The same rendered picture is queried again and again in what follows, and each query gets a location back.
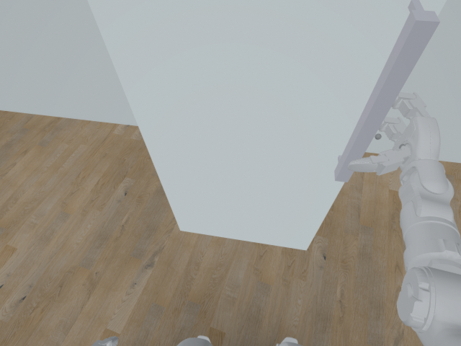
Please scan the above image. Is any right robot upper arm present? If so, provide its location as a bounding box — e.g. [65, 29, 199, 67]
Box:
[397, 266, 461, 346]

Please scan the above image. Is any right robot hand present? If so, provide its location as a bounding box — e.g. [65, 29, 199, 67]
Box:
[348, 92, 441, 176]

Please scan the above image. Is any robot left shin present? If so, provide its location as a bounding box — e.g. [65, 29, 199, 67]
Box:
[197, 335, 211, 343]

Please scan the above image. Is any robot shin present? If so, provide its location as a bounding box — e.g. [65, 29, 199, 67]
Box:
[281, 337, 298, 344]
[197, 335, 211, 343]

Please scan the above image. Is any handle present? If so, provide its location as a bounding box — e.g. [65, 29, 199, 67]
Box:
[334, 0, 440, 182]

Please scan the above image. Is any fridge door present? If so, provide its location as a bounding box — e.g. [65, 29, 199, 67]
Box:
[87, 0, 447, 251]

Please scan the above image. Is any robot right forearm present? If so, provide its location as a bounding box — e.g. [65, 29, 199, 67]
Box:
[398, 159, 461, 275]

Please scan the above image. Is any robot right shin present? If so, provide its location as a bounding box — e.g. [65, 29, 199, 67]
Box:
[281, 337, 298, 344]

